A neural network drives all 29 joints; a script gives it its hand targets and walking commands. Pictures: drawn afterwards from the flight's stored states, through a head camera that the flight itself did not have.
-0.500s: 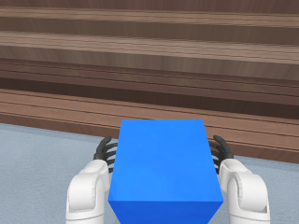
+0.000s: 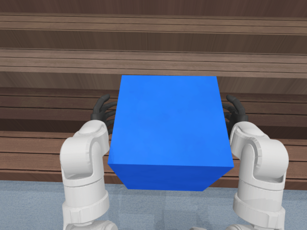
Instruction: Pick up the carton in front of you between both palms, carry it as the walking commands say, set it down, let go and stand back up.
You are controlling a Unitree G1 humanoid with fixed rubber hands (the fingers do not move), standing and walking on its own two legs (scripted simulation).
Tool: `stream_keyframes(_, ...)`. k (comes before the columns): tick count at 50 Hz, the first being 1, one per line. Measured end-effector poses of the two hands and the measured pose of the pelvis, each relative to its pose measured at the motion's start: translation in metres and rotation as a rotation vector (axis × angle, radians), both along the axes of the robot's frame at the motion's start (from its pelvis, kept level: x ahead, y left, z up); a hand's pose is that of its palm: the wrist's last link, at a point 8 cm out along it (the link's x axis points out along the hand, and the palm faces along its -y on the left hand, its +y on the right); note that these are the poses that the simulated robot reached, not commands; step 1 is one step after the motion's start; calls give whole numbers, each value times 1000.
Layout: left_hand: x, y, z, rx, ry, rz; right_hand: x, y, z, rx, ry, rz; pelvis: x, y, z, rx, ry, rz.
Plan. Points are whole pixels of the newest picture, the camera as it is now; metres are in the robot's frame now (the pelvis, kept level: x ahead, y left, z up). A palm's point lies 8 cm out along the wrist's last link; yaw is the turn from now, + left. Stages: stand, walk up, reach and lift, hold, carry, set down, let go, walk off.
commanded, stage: carry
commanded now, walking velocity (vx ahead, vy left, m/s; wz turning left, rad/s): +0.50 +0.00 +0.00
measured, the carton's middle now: (166, 139) +0.34 -0.01 +0.07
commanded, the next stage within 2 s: none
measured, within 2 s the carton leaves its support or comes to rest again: neither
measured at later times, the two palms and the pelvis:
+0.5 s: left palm (117, 42) +0.70 +0.14 +0.13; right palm (200, 38) +0.73 -0.15 +0.12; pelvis +0.32 -0.04 +0.00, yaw +2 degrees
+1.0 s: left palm out of the picture +1.08 +0.12 +0.28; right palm out of the picture +1.03 -0.17 +0.28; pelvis +0.68 +0.04 +0.14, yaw -1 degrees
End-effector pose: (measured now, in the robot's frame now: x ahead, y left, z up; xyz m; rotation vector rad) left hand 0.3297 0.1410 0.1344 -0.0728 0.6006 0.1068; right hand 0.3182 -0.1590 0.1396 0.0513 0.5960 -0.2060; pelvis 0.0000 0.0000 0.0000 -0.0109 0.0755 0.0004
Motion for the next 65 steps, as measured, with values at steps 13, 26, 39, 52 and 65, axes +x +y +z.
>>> stream_keyframes(13,224,-4,19,95,39,44,249,-4,10,-32,39,128,183,-27,-23,24,-1,47)
stream_keyframes(26,380,5,-4,38,81,151,426,6,-15,76,82,122,329,-33,-2,35,40,28)
stream_keyframes(39,602,12,27,11,90,-10,602,15,18,29,90,24,540,22,37,68,8,11)
stream_keyframes(52,776,-20,168,-11,-2,-128,745,-14,174,-11,0,-93,706,34,149,-28,-4,-5)
stream_keyframes(65,886,72,255,60,158,145,957,79,264,-6,153,232,872,0,239,-62,-24,14)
